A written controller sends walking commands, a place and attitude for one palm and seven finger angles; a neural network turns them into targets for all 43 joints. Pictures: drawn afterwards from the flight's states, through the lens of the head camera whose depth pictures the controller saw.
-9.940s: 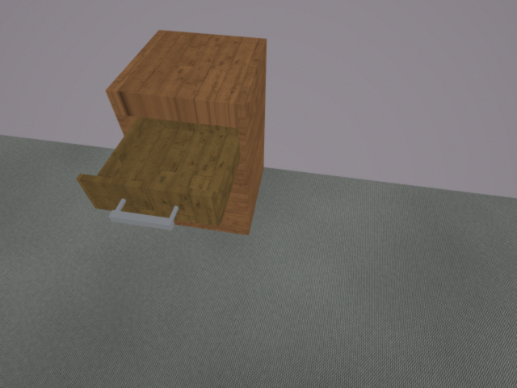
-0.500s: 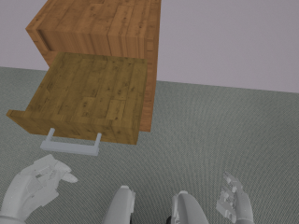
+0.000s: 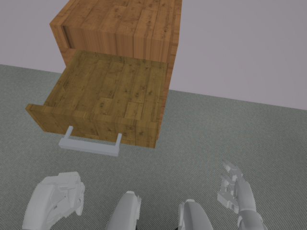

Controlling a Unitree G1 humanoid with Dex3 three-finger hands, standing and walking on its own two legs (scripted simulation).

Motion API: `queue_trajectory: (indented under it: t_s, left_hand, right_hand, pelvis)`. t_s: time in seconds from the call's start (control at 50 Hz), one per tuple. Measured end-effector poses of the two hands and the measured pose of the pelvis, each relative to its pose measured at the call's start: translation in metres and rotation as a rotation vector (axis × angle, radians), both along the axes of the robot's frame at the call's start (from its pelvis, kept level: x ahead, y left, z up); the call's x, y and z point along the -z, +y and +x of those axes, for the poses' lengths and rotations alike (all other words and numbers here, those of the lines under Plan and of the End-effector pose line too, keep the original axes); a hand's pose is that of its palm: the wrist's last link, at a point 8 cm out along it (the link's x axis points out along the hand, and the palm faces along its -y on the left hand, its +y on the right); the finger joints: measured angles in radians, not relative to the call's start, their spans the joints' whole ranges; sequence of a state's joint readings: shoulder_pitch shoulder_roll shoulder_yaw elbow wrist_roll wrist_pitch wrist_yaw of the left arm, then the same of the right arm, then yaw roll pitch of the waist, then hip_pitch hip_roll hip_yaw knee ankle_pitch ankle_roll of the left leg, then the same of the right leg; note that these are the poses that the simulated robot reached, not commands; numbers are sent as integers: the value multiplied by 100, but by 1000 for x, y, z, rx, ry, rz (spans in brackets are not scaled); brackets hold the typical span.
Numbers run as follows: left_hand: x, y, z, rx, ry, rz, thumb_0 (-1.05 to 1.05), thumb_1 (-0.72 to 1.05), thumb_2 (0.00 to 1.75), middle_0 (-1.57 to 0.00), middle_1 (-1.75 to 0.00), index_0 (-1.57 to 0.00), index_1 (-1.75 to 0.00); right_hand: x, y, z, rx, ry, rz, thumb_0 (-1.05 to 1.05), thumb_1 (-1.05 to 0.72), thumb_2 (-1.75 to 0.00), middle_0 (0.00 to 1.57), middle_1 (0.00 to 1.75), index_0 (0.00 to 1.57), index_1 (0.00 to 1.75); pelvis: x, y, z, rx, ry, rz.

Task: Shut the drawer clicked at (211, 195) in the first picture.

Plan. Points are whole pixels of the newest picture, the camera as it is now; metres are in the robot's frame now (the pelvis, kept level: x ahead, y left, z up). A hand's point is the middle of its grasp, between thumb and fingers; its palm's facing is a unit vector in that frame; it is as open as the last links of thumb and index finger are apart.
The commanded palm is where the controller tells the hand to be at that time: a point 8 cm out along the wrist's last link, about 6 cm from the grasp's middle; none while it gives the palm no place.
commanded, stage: raise the hand and make a fist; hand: left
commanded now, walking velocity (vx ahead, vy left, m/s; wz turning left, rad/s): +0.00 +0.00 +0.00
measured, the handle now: (92, 140) +0.36 +0.22 -0.06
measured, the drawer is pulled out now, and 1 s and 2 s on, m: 0.29 0.29 0.29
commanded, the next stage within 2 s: bring the fist close to the handle in 0.60 s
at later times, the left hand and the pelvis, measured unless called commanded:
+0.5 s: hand (76, 200) +0.18 +0.18 +0.04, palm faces -0.03 -1.00 -0.06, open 3.3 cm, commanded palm +0.14 +0.23 +0.04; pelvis +0.02 -0.02 -0.01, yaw +0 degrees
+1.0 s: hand (83, 197) +0.19 +0.18 +0.00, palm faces -0.07 -1.00 -0.04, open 3.3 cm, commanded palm +0.18 +0.24 +0.01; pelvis +0.01 -0.03 -0.03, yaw -1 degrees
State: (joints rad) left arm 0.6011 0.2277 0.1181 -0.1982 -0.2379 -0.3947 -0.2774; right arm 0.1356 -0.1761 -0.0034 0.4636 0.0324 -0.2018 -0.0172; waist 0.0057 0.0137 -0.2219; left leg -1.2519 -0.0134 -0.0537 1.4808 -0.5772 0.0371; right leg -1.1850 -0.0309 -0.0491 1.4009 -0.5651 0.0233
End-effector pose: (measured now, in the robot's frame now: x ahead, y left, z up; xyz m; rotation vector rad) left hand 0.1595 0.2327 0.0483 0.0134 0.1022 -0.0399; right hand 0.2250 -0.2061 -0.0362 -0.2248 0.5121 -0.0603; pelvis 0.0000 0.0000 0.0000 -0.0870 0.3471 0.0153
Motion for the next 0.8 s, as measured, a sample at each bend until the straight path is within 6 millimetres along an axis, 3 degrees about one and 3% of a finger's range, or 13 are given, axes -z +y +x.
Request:
queue_trajectory:
  t_s: [0.14, 0.34, 0.56, 0.72, 0.8]
  left_hand:
    - [8, -1, -5, -5, 52, 9, 2, 90, 90, -138, -158, -138, -158]
    - [10, -1, 7, 23, 34, 23, 2, 90, 90, -140, -160, -140, -160]
    - [3, 7, -3, -33, 46, 56, 2, 90, 90, -140, -160, -140, -160]
    - [12, -3, -3, 21, 30, 46, 2, 90, 90, -140, -160, -140, -160]
    - [13, 1, 0, 13, 17, 56, 2, 90, 90, -140, -160, -140, -160]
  right_hand:
    - [4, 10, 11, -42, 30, -8, 1, -89, -90, 20, 30, 21, 30]
    - [27, -13, 12, 3, 109, -20, 1, -90, -90, 20, 30, 20, 30]
    - [32, -36, 15, 51, 117, -13, 1, -90, -90, 20, 30, 20, 30]
    - [36, -46, 20, 51, 78, -16, 1, -90, -90, 20, 30, 20, 30]
    - [38, -49, 17, 67, 80, -16, 1, -90, -90, 20, 30, 20, 30]
  pelvis:
    - [1, 1, 8, -3, 22, -5]
    - [10, -4, 17, 1, 57, -9]
    - [10, -19, 22, 3, 68, 3]
    - [18, -27, 18, 6, 67, 7]
    - [20, -30, 16, 9, 65, 10]
